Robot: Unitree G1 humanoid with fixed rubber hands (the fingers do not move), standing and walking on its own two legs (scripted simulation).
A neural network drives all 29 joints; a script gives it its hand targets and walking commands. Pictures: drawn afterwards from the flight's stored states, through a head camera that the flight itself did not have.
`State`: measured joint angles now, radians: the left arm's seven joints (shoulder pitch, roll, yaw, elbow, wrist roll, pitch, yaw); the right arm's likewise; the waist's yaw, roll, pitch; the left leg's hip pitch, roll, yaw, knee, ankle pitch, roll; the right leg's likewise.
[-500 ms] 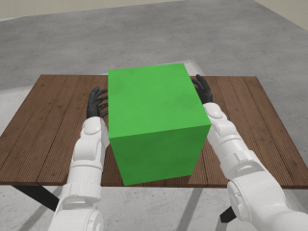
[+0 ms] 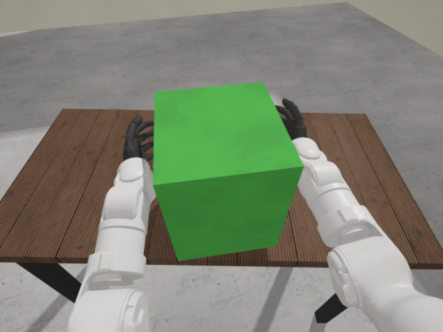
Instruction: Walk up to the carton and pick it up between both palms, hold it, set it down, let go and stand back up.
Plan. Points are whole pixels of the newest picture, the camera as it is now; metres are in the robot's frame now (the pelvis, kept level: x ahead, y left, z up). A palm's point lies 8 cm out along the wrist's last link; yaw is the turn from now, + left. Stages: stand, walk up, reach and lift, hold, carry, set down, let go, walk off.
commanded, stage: reach and lift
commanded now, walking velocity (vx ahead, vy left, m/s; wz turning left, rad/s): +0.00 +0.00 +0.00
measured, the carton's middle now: (219, 174) +0.37 +0.05 +0.08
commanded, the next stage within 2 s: hold in 1.70 s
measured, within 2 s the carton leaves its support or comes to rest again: neither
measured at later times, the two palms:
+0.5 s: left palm (129, 137) +0.36 +0.20 +0.18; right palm (304, 126) +0.41 -0.10 +0.18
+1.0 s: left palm (119, 128) +0.35 +0.21 +0.20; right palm (303, 124) +0.39 -0.09 +0.20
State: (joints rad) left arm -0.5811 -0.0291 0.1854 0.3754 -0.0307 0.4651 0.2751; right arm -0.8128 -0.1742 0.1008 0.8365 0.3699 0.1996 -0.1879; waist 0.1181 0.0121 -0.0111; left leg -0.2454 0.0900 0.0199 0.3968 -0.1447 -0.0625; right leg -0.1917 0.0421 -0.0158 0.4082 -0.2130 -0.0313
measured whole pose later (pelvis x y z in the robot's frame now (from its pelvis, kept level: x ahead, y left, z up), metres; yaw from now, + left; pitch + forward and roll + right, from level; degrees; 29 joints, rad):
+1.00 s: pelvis -0.01 +0.01 +0.00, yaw +0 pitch -1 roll +0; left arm -0.67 0.10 0.19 0.14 -0.03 0.80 0.18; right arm -0.83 -0.14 0.10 0.57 0.37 0.45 -0.38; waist 0.02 -0.02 -0.04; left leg -0.25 0.07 0.02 0.40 -0.13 -0.05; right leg -0.19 0.02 -0.02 0.41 -0.20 -0.01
